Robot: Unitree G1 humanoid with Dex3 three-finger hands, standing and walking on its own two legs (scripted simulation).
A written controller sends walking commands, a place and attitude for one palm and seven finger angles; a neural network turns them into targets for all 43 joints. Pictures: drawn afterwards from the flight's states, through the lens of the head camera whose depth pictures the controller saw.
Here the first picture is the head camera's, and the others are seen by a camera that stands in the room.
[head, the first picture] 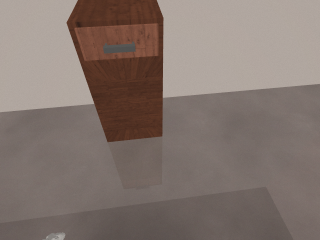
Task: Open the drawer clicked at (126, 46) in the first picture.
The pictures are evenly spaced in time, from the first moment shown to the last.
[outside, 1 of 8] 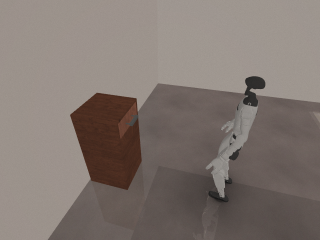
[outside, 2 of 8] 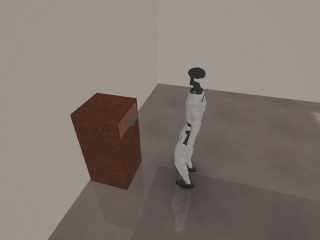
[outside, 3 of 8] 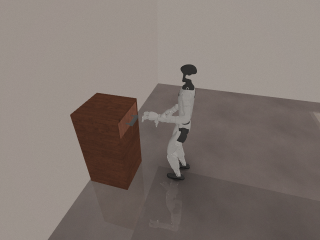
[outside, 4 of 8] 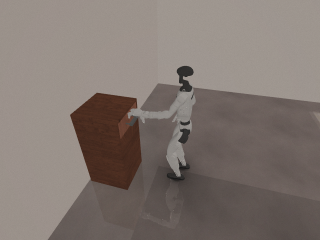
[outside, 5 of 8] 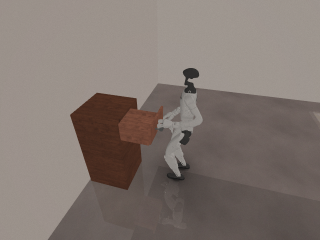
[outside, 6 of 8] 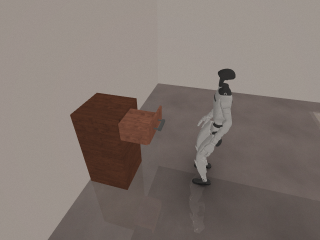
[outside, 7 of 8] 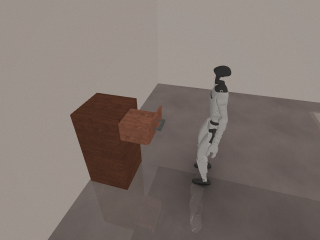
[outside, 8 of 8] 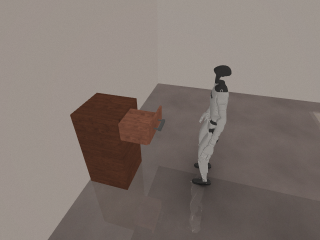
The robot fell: no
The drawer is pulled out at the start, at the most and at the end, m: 0.00 0.30 0.27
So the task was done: yes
